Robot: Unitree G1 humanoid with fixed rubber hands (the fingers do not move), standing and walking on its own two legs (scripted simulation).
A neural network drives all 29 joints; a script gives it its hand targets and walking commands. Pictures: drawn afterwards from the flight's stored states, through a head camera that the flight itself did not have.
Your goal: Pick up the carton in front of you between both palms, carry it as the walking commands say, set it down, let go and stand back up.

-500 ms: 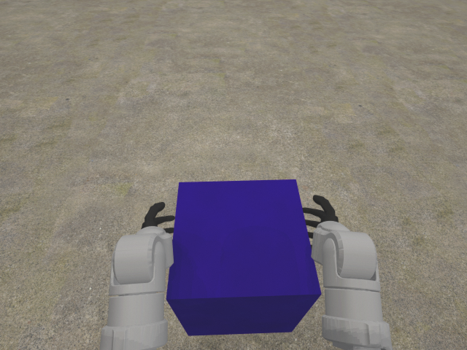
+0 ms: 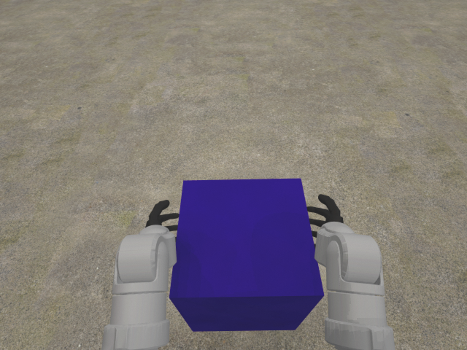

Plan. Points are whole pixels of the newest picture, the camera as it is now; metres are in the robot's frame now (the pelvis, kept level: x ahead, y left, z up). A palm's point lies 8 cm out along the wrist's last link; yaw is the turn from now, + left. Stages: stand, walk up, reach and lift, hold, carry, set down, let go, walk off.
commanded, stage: carry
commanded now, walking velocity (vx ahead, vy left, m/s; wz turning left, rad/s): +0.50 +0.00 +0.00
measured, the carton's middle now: (243, 260) +0.30 +0.00 -0.04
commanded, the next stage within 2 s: none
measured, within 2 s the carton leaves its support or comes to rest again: neither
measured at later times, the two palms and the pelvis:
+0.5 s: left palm (170, 112) +0.63 +0.17 +0.06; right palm (290, 108) +0.62 -0.11 +0.08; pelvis +0.33 +0.05 +0.00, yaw -5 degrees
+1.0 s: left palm (204, 53) +0.94 +0.11 +0.06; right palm (295, 51) +0.95 -0.17 +0.06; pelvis +0.65 -0.03 +0.00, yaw +0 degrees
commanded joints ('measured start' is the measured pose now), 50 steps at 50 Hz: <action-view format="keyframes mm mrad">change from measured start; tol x32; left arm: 1 -605 -1098 -651 -153 -472 -52 -447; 50 -591 -1109 -649 -143 -468 -56 -449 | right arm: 1 -504 1116 700 -26 453 -9 444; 50 -502 1121 704 -28 458 -12 451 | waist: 1 5 -127 -399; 16 -7 -149 -261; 19 -33 342 -446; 41 -8 123 -251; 44 21 -380 -438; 50 3 -113 -394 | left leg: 1 -176 48 -27 -79 76 -5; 12 -168 -1 115 -596 358 -6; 17 383 -58 191 -712 260 21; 19 772 357 -553 -864 142 214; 41 540 129 160 -667 764 34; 45 -233 -55 -21 146 -126 -20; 50 -162 55 -41 -39 73 1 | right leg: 1 444 -276 310 -197 157 -58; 16 436 -160 4 59 566 25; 21 -338 -21 221 883 -310 61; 41 61 51 -42 -18 101 41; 44 689 -384 711 -155 -13 -159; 50 466 -283 327 -183 225 -50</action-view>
